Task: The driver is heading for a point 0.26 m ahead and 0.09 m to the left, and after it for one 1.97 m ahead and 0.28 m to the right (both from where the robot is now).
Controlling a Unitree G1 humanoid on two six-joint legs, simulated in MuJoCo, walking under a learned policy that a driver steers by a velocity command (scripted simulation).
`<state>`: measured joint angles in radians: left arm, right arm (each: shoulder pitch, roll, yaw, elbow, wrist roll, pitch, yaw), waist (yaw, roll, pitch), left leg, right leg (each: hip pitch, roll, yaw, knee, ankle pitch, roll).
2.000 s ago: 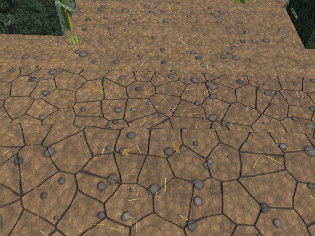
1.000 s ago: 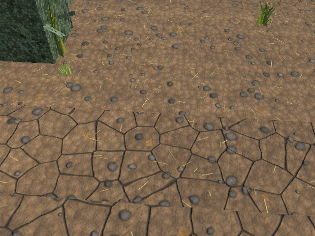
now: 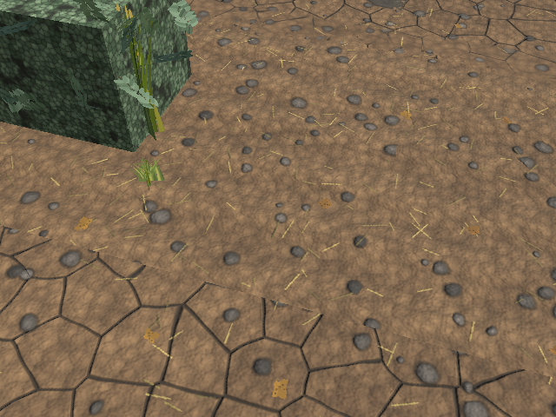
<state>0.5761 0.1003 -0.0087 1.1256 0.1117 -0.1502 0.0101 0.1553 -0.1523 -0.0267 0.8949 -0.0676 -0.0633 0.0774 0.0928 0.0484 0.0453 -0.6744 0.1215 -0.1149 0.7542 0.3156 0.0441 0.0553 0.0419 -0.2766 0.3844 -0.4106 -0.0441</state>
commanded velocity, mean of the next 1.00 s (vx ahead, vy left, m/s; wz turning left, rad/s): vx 0.50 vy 0.00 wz -0.15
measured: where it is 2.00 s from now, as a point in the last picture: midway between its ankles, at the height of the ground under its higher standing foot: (368, 232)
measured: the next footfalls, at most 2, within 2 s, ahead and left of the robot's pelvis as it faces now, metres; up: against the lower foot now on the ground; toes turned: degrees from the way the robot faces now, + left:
left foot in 0.28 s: +0.34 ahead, +0.18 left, -0.17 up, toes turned +10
right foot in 0.70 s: +0.62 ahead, -0.08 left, -0.17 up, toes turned -6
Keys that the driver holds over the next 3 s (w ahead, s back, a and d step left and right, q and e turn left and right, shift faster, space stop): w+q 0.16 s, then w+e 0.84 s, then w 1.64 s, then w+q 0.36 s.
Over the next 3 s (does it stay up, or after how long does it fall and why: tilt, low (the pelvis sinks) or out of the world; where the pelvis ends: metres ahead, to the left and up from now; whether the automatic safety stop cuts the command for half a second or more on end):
stays up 1.66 -0.35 -0.15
